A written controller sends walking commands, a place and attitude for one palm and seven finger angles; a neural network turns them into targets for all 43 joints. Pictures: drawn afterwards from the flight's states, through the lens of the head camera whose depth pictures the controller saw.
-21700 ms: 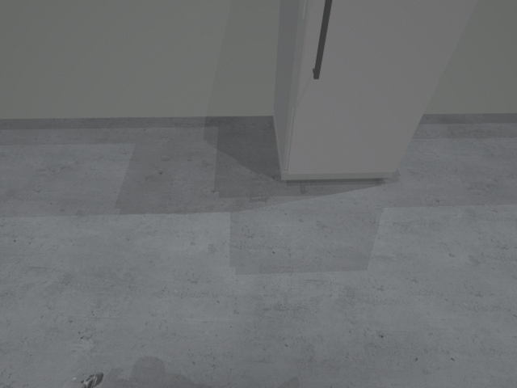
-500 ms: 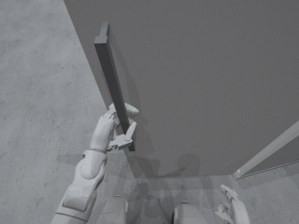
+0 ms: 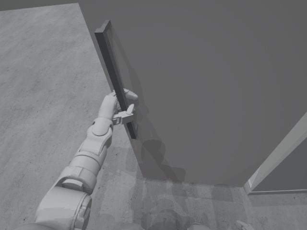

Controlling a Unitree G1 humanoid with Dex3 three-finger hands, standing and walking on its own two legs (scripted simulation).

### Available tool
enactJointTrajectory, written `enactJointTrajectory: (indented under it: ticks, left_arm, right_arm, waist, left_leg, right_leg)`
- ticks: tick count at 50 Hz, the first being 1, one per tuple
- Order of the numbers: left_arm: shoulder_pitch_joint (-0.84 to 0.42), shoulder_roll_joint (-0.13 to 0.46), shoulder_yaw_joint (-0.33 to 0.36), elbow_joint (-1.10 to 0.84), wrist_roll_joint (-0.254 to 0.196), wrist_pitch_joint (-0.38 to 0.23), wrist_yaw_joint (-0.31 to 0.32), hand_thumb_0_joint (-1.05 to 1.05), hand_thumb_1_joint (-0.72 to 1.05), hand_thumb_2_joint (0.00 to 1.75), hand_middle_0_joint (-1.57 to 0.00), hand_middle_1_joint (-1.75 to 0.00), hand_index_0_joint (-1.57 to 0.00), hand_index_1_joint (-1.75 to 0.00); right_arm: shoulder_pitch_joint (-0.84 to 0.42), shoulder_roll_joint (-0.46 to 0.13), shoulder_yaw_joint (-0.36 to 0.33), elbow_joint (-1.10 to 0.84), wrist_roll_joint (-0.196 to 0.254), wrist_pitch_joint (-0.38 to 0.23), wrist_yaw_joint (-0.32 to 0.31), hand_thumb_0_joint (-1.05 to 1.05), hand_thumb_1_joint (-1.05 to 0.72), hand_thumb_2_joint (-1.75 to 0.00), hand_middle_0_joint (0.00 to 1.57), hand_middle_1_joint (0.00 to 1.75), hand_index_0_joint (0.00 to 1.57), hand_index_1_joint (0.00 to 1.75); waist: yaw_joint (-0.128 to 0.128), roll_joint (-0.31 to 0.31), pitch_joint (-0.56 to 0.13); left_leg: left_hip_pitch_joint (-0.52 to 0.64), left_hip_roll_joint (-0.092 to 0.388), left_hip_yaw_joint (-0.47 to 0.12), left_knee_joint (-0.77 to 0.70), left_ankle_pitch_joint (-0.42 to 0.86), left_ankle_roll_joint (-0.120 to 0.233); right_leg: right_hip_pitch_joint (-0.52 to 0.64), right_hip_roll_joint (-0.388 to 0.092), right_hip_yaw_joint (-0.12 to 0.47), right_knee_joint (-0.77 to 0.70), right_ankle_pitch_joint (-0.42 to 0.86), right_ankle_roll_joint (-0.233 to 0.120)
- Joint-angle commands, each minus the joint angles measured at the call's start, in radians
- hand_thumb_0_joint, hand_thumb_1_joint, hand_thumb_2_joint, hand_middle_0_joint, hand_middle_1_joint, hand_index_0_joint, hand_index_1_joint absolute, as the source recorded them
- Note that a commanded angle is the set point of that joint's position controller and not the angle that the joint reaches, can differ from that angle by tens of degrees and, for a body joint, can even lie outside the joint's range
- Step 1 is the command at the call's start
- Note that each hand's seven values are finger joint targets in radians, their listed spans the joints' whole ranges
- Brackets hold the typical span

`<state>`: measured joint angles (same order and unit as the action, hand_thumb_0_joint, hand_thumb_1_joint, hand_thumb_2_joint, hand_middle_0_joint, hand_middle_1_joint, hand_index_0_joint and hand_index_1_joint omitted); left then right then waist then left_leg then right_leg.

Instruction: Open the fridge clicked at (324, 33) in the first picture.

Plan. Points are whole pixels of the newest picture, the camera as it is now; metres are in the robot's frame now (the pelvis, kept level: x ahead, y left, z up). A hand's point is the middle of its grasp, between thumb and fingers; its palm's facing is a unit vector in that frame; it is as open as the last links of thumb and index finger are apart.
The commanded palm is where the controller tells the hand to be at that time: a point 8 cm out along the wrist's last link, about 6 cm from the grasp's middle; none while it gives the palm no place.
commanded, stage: stop walking and hold the door back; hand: left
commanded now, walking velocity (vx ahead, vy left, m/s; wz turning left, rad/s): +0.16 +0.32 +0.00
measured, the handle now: (123, 94) +0.45 +0.11 +0.10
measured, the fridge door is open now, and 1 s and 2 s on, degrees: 82 76 73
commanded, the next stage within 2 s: loosen the grip on the handle in 0.54 s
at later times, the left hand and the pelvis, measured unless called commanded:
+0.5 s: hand (130, 104) +0.43 +0.10 +0.08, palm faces -0.10 -0.97 -0.21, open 5.4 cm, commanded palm +0.42 +0.18 +0.07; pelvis -0.01 +0.01 +0.01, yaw -3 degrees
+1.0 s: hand (130, 102) +0.45 +0.10 +0.06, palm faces -0.10 -0.97 -0.21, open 11.2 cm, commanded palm +0.42 +0.15 +0.08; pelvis +0.00 +0.05 -0.01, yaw -6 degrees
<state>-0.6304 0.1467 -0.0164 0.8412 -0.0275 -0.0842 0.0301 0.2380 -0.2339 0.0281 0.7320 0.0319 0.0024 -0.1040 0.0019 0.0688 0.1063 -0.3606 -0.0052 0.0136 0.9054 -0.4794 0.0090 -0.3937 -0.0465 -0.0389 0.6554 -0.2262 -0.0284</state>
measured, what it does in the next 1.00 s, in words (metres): steps on the spot: left foot, then left foot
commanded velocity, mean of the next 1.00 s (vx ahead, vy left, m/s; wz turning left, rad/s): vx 0.03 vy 0.03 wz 0.00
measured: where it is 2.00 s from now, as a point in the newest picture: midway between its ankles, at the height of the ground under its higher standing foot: outside the picture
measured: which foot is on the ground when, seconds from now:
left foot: up 0.00-0.36, down 0.38-0.52, up 0.54-0.74, down 0.76-1.00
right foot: down 0.00-1.00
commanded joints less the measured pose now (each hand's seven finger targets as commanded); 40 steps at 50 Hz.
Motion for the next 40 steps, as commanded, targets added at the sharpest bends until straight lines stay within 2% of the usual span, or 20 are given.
enactJointTrajectory:
  ticks: [1, 4, 13, 15, 17, 20, 22, 24, 25, 26, 27, 31, 32, 33, 34, 35, 36, 38, 39, 40]
  left_arm:
    - [-0.503, 0.346, 0.201, -0.200, -0.015, -0.066, 0.040, 0.00, 0.90, 0.90, -0.45, -1.40, -0.45, -1.40]
    - [-0.474, 0.442, 0.274, -0.095, -0.010, -0.089, 0.039, 0.00, 0.90, 0.90, -0.45, -1.40, -0.45, -1.40]
    - [-0.549, 0.460, 0.306, -0.015, 0.010, -0.138, 0.041, 0.00, 0.90, 0.90, -0.45, -1.40, -0.45, -1.40]
    - [-0.571, 0.411, 0.270, -0.031, 0.008, -0.153, 0.031, 0.00, 0.90, 0.90, -0.45, -1.40, -0.45, -1.40]
    - [-0.576, 0.405, 0.273, -0.023, 0.019, -0.180, 0.008, 0.00, 0.90, 0.90, -0.45, -1.40, -0.45, -1.40]
    - [-0.626, 0.310, 0.201, -0.093, -0.001, -0.201, -0.015, 0.00, 0.90, 0.90, -0.45, -1.40, -0.45, -1.40]
    - [-0.611, 0.391, 0.250, -0.008, 0.022, -0.191, 0.004, 0.00, 0.90, 0.90, -0.45, -1.40, -0.45, -1.40]
    - [-0.547, 0.371, 0.240, 0.033, 0.035, -0.174, 0.008, 0.00, 0.90, 0.90, -0.45, -1.40, -0.45, -1.40]
    - [-0.507, 0.394, 0.246, 0.035, 0.038, -0.160, 0.007, 0.00, 0.90, 0.90, -0.45, -1.40, -0.45, -1.40]
    - [-0.498, 0.369, 0.233, 0.009, 0.030, -0.134, 0.005, 0.00, 0.90, 0.90, -0.45, -1.40, -0.45, -1.40]
    - [-0.406, 0.414, 0.268, 0.070, 0.028, -0.101, 0.010, 0.00, 0.90, 0.90, -0.45, -1.40, -0.45, -1.40]
    - [-0.503, 0.402, 0.273, -0.012, 0.016, -0.115, 0.019, 0.00, 0.90, 0.90, -0.45, -1.40, -0.45, -1.40]
    - [-0.895, 0.575, 0.339, -0.234, 0.079, -0.163, -0.003, 0.00, 0.90, 0.90, -0.45, -1.40, -0.45, -1.40]
    - [-0.892, 0.569, 0.355, 0.042, 0.071, -0.125, -0.023, 0.00, 0.78, 0.84, -0.45, -1.40, -0.45, -1.40]
    - [-0.727, 0.334, 0.265, 0.080, 0.067, -0.085, -0.019, 0.00, 0.66, 0.78, -0.45, -1.40, -0.45, -1.40]
    - [-0.591, 0.271, 0.233, 0.089, 0.058, -0.098, -0.022, 0.00, 0.54, 0.73, -0.45, -1.40, -0.45, -1.40]
    - [-0.526, 0.310, 0.286, 0.081, 0.045, -0.122, -0.010, 0.00, 0.42, 0.67, -0.45, -1.40, -0.45, -1.40]
    - [-0.509, 0.230, 0.209, 0.074, 0.026, -0.131, 0.004, 0.00, 0.17, 0.55, -0.45, -1.40, -0.45, -1.40]
    - [-0.487, 0.211, 0.180, 0.071, 0.029, -0.116, 0.008, 0.00, 0.05, 0.49, -0.45, -1.40, -0.45, -1.40]
    - [-0.516, 0.279, 0.221, -0.010, 0.056, -0.101, 0.015, 0.00, -0.07, 0.43, -0.45, -1.40, -0.45, -1.40]
  right_arm:
    - [-0.044, -0.089, -0.063, -0.108, -0.004, -0.066, -0.013, 0.00, -0.90, -0.90, 0.20, 0.30, 0.20, 0.30]
    - [-0.022, -0.100, -0.052, -0.080, -0.008, -0.075, -0.005, 0.00, -0.90, -0.90, 0.20, 0.30, 0.20, 0.30]
    - [0.058, -0.127, -0.061, -0.084, -0.017, -0.115, -0.002, 0.00, -0.90, -0.90, 0.20, 0.30, 0.20, 0.30]
    - [0.070, -0.123, -0.059, -0.081, -0.015, -0.118, -0.003, 0.00, -0.90, -0.90, 0.20, 0.30, 0.20, 0.30]
    - [0.109, -0.164, -0.079, -0.085, -0.033, -0.110, -0.003, 0.00, -0.90, -0.90, 0.20, 0.30, 0.20, 0.30]
    - [0.066, -0.163, -0.076, -0.145, -0.010, -0.096, 0.017, 0.00, -0.90, -0.90, 0.20, 0.30, 0.20, 0.30]
    - [0.071, -0.179, -0.061, -0.090, -0.017, -0.082, 0.007, 0.00, -0.90, -0.90, 0.20, 0.30, 0.20, 0.30]
    - [0.101, -0.197, -0.077, -0.086, 0.000, -0.078, 0.006, 0.00, -0.90, -0.90, 0.20, 0.30, 0.20, 0.30]
    - [0.109, -0.185, -0.086, -0.095, 0.005, -0.076, 0.006, 0.00, -0.90, -0.90, 0.20, 0.30, 0.20, 0.30]
    - [0.076, -0.154, -0.088, -0.126, 0.014, -0.076, 0.008, 0.00, -0.90, -0.90, 0.20, 0.30, 0.20, 0.30]
    - [0.107, -0.165, -0.092, -0.107, 0.009, -0.086, 0.009, 0.00, -0.90, -0.90, 0.20, 0.30, 0.20, 0.30]
    - [0.058, -0.121, -0.044, -0.086, -0.005, -0.102, -0.005, 0.00, -0.90, -0.90, 0.20, 0.30, 0.20, 0.30]
    - [0.067, -0.083, -0.105, -0.139, -0.026, -0.161, 0.011, 0.00, -0.90, -0.90, 0.20, 0.30, 0.20, 0.30]
    - [0.072, -0.139, -0.066, -0.083, -0.042, -0.229, 0.007, 0.00, -0.90, -0.90, 0.20, 0.30, 0.20, 0.30]
    - [0.101, -0.145, -0.075, -0.083, -0.012, -0.237, 0.057, 0.00, -0.90, -0.90, 0.20, 0.30, 0.20, 0.30]
    - [0.127, -0.163, -0.085, -0.087, -0.010, -0.251, 0.088, 0.00, -0.90, -0.90, 0.20, 0.30, 0.20, 0.30]
    - [0.102, -0.183, -0.071, -0.115, -0.017, -0.246, 0.098, 0.00, -0.90, -0.90, 0.20, 0.30, 0.20, 0.30]
    - [0.091, -0.161, -0.081, -0.151, -0.013, -0.241, 0.103, 0.00, -0.90, -0.90, 0.20, 0.30, 0.20, 0.30]
    - [0.096, -0.157, -0.083, -0.169, -0.013, -0.232, 0.108, 0.00, -0.90, -0.90, 0.20, 0.30, 0.20, 0.30]
    - [0.105, -0.171, -0.082, -0.183, -0.016, -0.228, 0.115, 0.00, -0.90, -0.90, 0.20, 0.30, 0.20, 0.30]
  waist:
    - [-0.019, -0.380, -0.309]
    - [-0.012, -0.279, -0.352]
    - [-0.008, -0.353, -0.394]
    - [-0.037, -0.248, -0.385]
    - [-0.030, -0.087, -0.370]
    - [-0.009, 0.228, -0.356]
    - [0.000, 0.150, -0.270]
    - [0.009, -0.050, -0.363]
    - [-0.008, -0.293, -0.420]
    - [-0.007, -0.343, -0.415]
    - [-0.001, -0.242, -0.360]
    - [-0.016, -0.278, -0.374]
    - [-0.005, -0.312, -0.442]
    - [-0.103, -0.319, -0.685]
    - [-0.127, -0.257, -0.580]
    - [-0.079, -0.133, -0.502]
    - [-0.065, -0.052, -0.384]
    - [-0.076, -0.284, -0.453]
    - [-0.078, -0.254, -0.481]
    - [-0.053, 0.004, -0.532]
  left_leg:
    - [-0.259, 0.014, -0.089, 0.319, 0.051, -0.038]
    - [-0.202, 0.011, -0.016, 0.219, 0.090, -0.050]
    - [0.096, -0.023, 0.175, -0.252, 0.028, -0.021]
    - [0.236, -0.031, 0.196, -0.437, 0.124, -0.013]
    - [0.313, 0.048, 0.101, -0.572, 0.107, 0.026]
    - [0.288, 0.359, -0.265, -0.675, 0.228, 0.196]
    - [0.214, 0.313, -0.151, -0.528, 0.493, 0.191]
    - [0.174, 0.191, 0.049, -0.242, 0.600, 0.066]
    - [-0.030, 0.085, 0.110, -0.082, 0.415, 0.001]
    - [-0.149, 0.031, 0.039, 0.096, -0.056, -0.030]
    - [-0.147, 0.051, -0.044, 0.160, -0.121, -0.039]
    - [-0.086, 0.054, -0.004, 0.076, 0.010, -0.033]
    - [-0.094, 0.002, 0.059, 0.061, 0.174, -0.045]
    - [-0.044, -0.043, 0.106, -0.033, 0.425, 0.014]
    - [-0.208, -0.045, -0.020, -0.261, 0.267, 0.027]
    - [-0.047, -0.024, -0.039, -0.372, 0.161, -0.012]
    - [0.055, 0.016, -0.057, -0.417, 0.076, -0.013]
    - [-0.029, -0.007, 0.011, -0.337, 0.294, 0.023]
    - [-0.065, -0.020, 0.029, -0.307, 0.292, 0.024]
    - [-0.024, -0.039, 0.041, -0.284, 0.254, 0.021]
  right_leg:
    - [0.258, -0.308, 0.486, -0.428, -0.576, -0.062]
    - [0.266, -0.265, 0.309, -0.377, -0.363, -0.038]
    - [0.215, -0.212, 0.211, -0.394, -0.307, -0.057]
    - [0.157, -0.174, 0.173, -0.334, -0.285, -0.039]
    - [0.093, -0.102, 0.125, -0.177, -0.222, 0.006]
    - [-0.092, 0.067, -0.026, 0.319, -0.262, 0.060]
    - [-0.035, 0.016, -0.003, 0.166, -0.205, 0.038]
    - [0.275, 0.007, 0.014, -0.163, 0.135, 0.021]
    - [0.493, -0.148, 0.263, -0.218, 0.349, -0.040]
    - [0.499, -0.331, 0.480, -0.322, 0.393, -0.144]
    - [0.378, -0.352, 0.479, -0.361, 0.168, -0.157]
    - [0.324, -0.247, 0.241, -0.293, 0.201, -0.136]
    - [0.482, -0.066, 0.220, -0.210, 0.503, -0.046]
    - [0.403, 0.003, 0.219, -0.169, 0.550, -0.034]
    - [0.234, 0.008, 0.023, -0.033, 0.394, -0.024]
    - [0.000, 0.007, -0.044, -0.022, 0.063, -0.008]
    - [-0.136, 0.032, -0.027, -0.051, -0.048, -0.004]
    - [0.029, 0.031, 0.033, -0.042, 0.103, 0.014]
    - [0.039, 0.025, 0.063, -0.047, 0.126, 0.031]
    - [-0.008, 0.020, 0.052, -0.022, 0.090, 0.012]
